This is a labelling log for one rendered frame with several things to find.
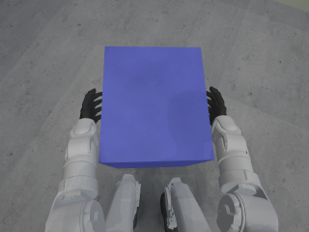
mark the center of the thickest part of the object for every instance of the robot right upper arm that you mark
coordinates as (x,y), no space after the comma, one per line
(238,212)

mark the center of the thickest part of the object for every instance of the right robot thigh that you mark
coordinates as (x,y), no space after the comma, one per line
(188,214)

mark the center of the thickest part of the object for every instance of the left robot forearm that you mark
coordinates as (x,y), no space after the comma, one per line
(79,178)

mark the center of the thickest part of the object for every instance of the right robot forearm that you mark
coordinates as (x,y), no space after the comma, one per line
(235,168)

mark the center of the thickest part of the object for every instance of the robot left upper arm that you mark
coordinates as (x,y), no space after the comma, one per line
(80,216)

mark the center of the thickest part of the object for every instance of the carton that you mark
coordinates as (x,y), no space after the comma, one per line
(154,108)

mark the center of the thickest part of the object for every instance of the left robot hand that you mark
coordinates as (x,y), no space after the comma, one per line
(88,109)

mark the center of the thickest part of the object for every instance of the right robot hand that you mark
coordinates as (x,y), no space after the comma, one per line
(216,104)

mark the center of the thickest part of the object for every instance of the right robot foot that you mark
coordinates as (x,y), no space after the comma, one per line
(164,214)

